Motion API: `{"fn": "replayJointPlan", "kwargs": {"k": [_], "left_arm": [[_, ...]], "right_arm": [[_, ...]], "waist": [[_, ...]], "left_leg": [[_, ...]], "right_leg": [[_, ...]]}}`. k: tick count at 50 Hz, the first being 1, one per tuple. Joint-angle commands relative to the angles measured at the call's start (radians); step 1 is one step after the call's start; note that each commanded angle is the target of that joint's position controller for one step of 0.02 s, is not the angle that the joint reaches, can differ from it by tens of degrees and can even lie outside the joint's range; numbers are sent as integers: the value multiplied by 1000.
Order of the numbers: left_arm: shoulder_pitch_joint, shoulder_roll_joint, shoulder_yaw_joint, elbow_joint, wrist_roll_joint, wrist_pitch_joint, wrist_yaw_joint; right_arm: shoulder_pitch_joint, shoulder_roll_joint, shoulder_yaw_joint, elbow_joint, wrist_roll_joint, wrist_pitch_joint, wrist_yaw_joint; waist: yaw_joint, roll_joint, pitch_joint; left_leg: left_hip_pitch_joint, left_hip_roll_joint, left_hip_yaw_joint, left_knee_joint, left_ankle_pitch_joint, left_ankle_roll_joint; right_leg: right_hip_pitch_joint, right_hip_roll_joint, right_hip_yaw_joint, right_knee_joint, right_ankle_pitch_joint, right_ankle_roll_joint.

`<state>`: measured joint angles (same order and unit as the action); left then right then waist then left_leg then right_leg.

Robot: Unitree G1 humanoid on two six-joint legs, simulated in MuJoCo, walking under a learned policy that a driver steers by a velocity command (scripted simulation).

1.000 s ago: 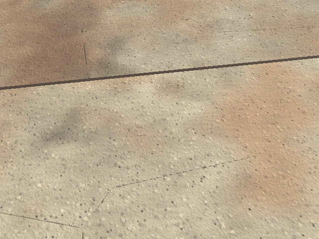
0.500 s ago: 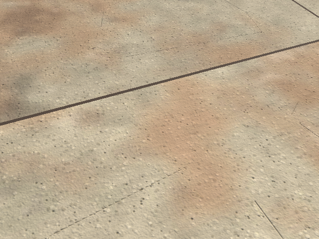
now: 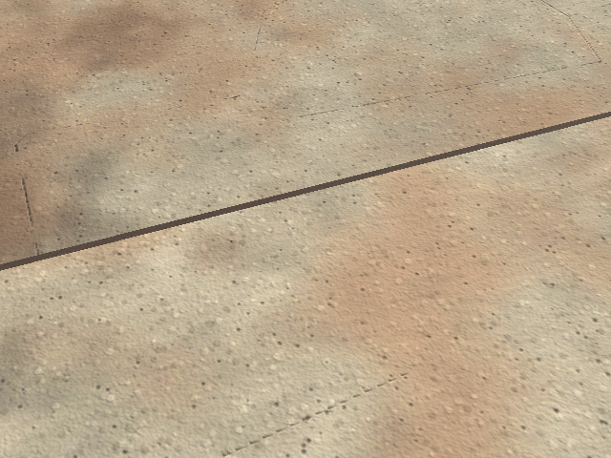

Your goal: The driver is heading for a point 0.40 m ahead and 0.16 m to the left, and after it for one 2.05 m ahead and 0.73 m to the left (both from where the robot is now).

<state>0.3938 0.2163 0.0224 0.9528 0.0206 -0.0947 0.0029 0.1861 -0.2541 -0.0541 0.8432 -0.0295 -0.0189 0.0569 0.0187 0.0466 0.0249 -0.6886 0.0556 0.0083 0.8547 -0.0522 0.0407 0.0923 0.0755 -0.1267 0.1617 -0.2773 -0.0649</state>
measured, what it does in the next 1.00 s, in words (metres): walks ahead, turning left: left foot, then right foot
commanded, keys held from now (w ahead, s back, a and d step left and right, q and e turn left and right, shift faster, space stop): w+q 0.94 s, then w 0.06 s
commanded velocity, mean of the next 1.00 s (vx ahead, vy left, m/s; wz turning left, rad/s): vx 0.50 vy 0.00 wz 0.54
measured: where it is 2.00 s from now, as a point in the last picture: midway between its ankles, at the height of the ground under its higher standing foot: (157, 267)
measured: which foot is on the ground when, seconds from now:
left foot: up 0.00-0.14, down 0.16-0.72, up 0.74-1.00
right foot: down 0.00-0.14, up 0.16-0.68, down 0.70-1.00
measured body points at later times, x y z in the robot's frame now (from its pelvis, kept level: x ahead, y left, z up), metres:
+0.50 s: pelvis +0.27 +0.05 +0.01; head +0.30 +0.07 +0.45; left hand +0.38 +0.33 -0.11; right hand +0.35 -0.23 -0.12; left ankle +0.22 +0.08 -0.74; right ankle +0.47 -0.10 -0.67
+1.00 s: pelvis +0.55 +0.09 +0.01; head +0.58 +0.09 +0.46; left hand +0.42 +0.34 -0.11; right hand +0.83 -0.05 -0.10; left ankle +0.54 +0.24 -0.66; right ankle +0.57 -0.01 -0.74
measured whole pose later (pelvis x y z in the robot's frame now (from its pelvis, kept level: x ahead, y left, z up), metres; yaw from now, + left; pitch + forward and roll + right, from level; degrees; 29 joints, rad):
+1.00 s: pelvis +0.55 +0.09 +0.01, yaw +34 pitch +1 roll -1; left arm 0.36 0.26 0.04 0.83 0.02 -0.09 0.00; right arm 0.17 -0.31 -0.06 0.73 -0.04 0.00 0.06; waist 0.03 0.06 0.03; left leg -0.66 0.04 -0.04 1.04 -0.18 0.04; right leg -0.09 0.02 -0.15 0.29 -0.22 -0.04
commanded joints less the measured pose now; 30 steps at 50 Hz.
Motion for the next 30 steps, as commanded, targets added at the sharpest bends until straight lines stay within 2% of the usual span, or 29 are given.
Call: {"fn": "replayJointPlan", "kwargs": {"k": [1,2,4,5,6,7,8,9,10,11,12,13,14,15,18,21,24,28,30], "left_arm": [[2,125,19,-29,-3,-18,12],[12,134,19,-20,-3,-17,17],[8,164,24,-12,1,-12,25],[4,180,28,-11,4,-5,31],[-5,196,33,-14,11,6,34],[-12,208,37,-21,12,16,34],[-25,207,36,-42,9,17,29],[49,78,12,-94,-3,10,4],[-49,155,28,-128,1,-2,-2],[-128,156,25,-159,-3,-15,-6],[-137,153,21,-163,-5,-25,-6],[-135,145,21,-156,3,-18,-4],[-117,139,19,-159,20,3,-4],[-99,129,17,-157,30,25,-7],[-136,110,13,-184,34,57,-14],[-273,120,14,-236,30,63,-16],[-368,121,12,-269,24,61,-21],[-481,122,2,-316,17,49,-28],[-507,129,0,-338,12,40,-29]], "right_arm": [[-151,-16,14,-110,-2,-15,10],[-163,-18,16,-120,-2,-15,10],[-126,-36,11,-118,-2,-14,3],[-77,-51,5,-106,-4,-13,-1],[13,-72,-5,-82,-6,-15,-5],[138,-100,-20,-43,-12,-21,-10],[277,-159,-45,-6,-23,-23,-23],[266,-277,-76,-19,-24,-17,-38],[265,-272,-79,-25,22,-8,-33],[197,-243,-73,-24,25,-5,-41],[155,-187,-59,-26,25,-6,-44],[118,-154,-50,-29,23,-12,-47],[94,-130,-41,-29,27,-18,-51],[90,-126,-37,-31,29,-26,-50],[127,-161,-45,-24,31,-45,-48],[190,-168,-48,-17,32,-42,-48],[250,-170,-51,-12,33,-38,-51],[308,-174,-52,-11,20,-33,-60],[311,-184,-54,-18,13,-33,-66]], "waist": [[12,-107,110],[12,-103,107],[-14,-122,58],[-38,-140,19],[-78,-148,-37],[-130,-139,-110],[-196,-78,-185],[-105,176,-273],[-143,88,-340],[-117,18,-177],[-81,-58,-84],[-41,-97,-26],[-7,-90,-15],[8,-73,-24],[10,-45,-18],[-37,-16,18],[-81,3,12],[-123,18,18],[-124,29,17]], "left_leg": [[33,-8,71,-149,60,23],[53,-20,91,-190,46,40],[138,-74,134,-227,-24,83],[192,-105,152,-227,-77,105],[284,-136,155,-237,-128,129],[443,-160,136,-291,-137,156],[672,-86,8,-350,-190,204],[982,226,-498,-374,-174,357],[1025,279,-797,-535,-196,420],[906,259,-635,-568,-183,377],[759,229,-534,-592,-97,334],[642,176,-450,-606,0,293],[559,130,-384,-621,69,274],[521,106,-342,-629,111,265],[470,57,-285,-651,149,256],[500,36,-298,-669,105,221],[586,30,-316,-640,136,190],[682,40,-353,-578,238,188],[708,55,-381,-540,297,181]], "right_leg": [[-95,-281,15,-49,594,-65],[-60,-290,0,-25,667,-59],[13,-301,-33,94,972,-42],[44,-308,-47,191,1119,-36],[49,-314,-58,341,1192,-35],[-4,-308,-64,537,1116,-33],[-183,-270,-76,813,849,-18],[-609,-84,-60,1212,-83,34],[-774,-14,159,1353,-223,33],[-852,-90,198,1309,-109,24],[-814,-131,183,1212,-40,26],[-754,-158,181,1133,-27,35],[-689,-171,183,1082,-30,53],[-649,-177,180,1042,-34,67],[-661,-180,146,928,18,102],[-750,-182,136,779,148,127],[-789,-162,142,657,244,130],[-803,-121,139,531,252,118],[-763,-99,142,469,227,102]]}}
Keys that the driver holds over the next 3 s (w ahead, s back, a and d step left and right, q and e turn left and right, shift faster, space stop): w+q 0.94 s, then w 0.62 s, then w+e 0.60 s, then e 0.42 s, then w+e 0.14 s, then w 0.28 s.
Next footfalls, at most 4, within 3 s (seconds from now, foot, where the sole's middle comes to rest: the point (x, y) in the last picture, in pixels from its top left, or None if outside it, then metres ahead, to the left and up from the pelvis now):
0.16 left None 0.25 0.08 -0.78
0.70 right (331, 403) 0.61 0.01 -0.78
1.20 left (192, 366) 0.70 0.34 -0.78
1.76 right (193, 248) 1.05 0.38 -0.78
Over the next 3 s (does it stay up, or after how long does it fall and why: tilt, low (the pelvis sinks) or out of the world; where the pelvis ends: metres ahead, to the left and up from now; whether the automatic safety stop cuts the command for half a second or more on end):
stays up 1.28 0.51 0.01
